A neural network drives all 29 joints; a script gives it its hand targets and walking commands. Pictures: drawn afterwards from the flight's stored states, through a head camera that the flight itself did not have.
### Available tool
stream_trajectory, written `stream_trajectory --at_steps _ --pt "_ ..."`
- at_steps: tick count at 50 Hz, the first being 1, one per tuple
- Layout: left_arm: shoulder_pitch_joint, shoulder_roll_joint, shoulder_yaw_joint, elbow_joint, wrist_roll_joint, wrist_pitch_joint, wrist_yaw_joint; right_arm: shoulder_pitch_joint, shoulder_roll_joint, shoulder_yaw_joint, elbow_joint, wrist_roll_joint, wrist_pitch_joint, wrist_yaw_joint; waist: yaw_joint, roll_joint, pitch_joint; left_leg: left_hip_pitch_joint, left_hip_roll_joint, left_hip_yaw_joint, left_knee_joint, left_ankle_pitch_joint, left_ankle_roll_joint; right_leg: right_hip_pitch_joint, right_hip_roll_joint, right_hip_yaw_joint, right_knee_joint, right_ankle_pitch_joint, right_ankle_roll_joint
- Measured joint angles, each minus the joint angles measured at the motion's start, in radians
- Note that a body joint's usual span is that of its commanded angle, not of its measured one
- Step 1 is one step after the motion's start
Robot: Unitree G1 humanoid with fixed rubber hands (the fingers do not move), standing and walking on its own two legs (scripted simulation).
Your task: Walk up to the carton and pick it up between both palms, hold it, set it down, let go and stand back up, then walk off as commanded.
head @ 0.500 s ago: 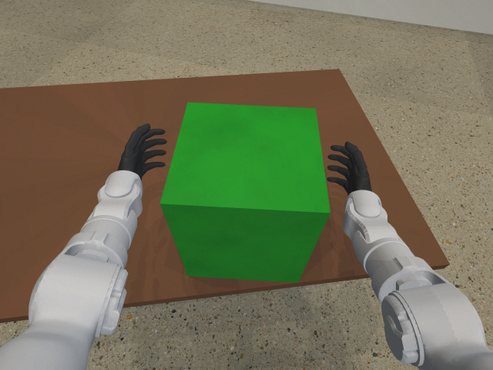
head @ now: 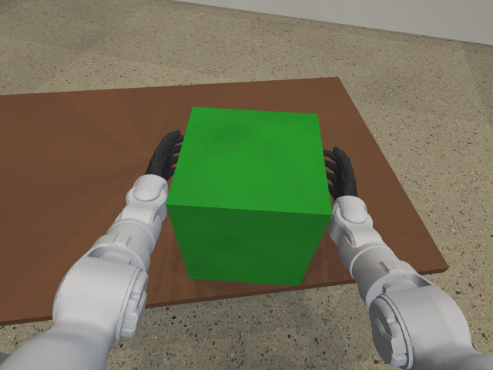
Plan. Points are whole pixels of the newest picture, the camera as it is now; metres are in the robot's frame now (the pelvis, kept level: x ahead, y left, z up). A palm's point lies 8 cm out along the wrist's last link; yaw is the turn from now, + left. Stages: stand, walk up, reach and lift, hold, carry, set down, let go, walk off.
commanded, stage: reach and lift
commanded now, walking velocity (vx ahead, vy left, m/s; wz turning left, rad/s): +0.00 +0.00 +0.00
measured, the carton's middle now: (249, 202) +0.41 -0.01 +0.03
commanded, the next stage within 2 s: none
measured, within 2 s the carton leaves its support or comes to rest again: leaves its support in 1.54 s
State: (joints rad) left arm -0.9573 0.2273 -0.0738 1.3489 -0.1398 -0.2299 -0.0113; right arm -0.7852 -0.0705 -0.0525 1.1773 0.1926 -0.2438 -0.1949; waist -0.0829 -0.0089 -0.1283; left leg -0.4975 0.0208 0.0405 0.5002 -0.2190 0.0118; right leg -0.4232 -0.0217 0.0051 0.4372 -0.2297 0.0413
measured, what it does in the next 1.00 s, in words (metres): stands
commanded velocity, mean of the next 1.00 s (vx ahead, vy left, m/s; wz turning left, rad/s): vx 0.00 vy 0.00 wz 0.00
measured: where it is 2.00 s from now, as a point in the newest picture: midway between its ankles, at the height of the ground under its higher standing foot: outside the picture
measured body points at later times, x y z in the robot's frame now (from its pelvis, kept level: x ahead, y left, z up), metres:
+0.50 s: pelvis +0.00 +0.00 +0.00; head +0.05 +0.03 +0.45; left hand +0.45 +0.14 +0.07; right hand +0.40 -0.16 +0.06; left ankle +0.01 +0.10 -0.74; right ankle -0.02 -0.15 -0.74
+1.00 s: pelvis -0.01 +0.01 +0.00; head +0.05 +0.05 +0.45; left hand +0.45 +0.14 +0.07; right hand +0.40 -0.16 +0.06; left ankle +0.01 +0.10 -0.74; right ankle -0.02 -0.15 -0.74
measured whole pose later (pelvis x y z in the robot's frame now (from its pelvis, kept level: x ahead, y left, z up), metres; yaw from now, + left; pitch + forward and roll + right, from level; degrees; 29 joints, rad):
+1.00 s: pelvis -0.01 +0.01 +0.00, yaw +0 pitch +12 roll -2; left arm -0.96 0.12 0.35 1.35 0.26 -0.30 0.03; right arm -0.76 0.09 -0.59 1.08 -0.27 -0.28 -0.13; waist -0.09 -0.04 -0.11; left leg -0.50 0.02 0.04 0.49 -0.21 0.01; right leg -0.39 -0.02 0.00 0.36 -0.18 0.05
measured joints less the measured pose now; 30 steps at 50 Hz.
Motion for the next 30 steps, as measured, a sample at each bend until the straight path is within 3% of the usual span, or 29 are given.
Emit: stream_trajectory --at_steps 7,16,20,24,30 --pt "0.0 -0.011 0.043 0.0 0.049 0.004 0.01 0.0 0.048 -0.091 -0.002 -0.012 0.011 -0.018 0.0 -0.01 0.0 0.0 0.0 0.0 0.0 0.002 0.0 0.0 0.0 0.0 0.0 0.003 0.0" --pt "0.0 -0.029 0.122 0.0 0.134 -0.008 0.019 0.0 0.08 -0.19 -0.019 -0.117 0.004 -0.019 0.0 -0.03 -0.001 0.0 0.0 0.0 0.0 0.003 0.0 0.0 0.0 0.0 0.0 0.004 0.0" --pt "0.0 -0.041 0.197 0.0 0.222 -0.018 0.02 0.0 0.102 -0.284 -0.02 -0.204 -0.024 -0.006 0.0 -0.03 -0.001 -0.001 0.0 0.0 0.0 0.004 0.0 0.0 0.0 0.0 -0.002 0.005 0.0" --pt "0.0 -0.063 0.318 0.0 0.333 -0.028 0.02 0.0 0.133 -0.416 -0.03 -0.345 -0.05 0.027 0.0 -0.031 0.0 -0.001 0.0 0.0 0.0 0.005 0.0 0.002 0.0 0.0 -0.006 0.008 0.0" --pt "0.001 -0.085 0.402 0.0 0.387 -0.061 0.019 0.005 0.152 -0.503 -0.062 -0.443 -0.062 0.045 0.0 -0.031 0.009 -0.001 0.0 0.0 0.0 0.008 0.0 0.01 0.0 0.0 -0.023 0.021 0.002"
